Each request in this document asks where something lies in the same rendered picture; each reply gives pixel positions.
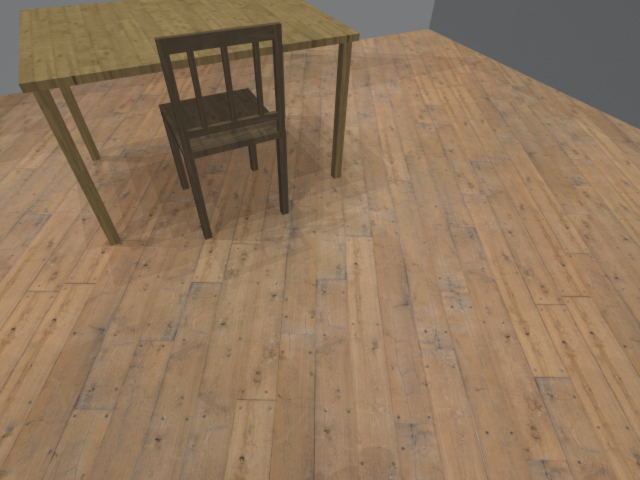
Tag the table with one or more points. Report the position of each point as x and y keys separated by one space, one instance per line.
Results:
x=77 y=44

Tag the chair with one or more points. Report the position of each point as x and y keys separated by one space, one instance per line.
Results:
x=212 y=124

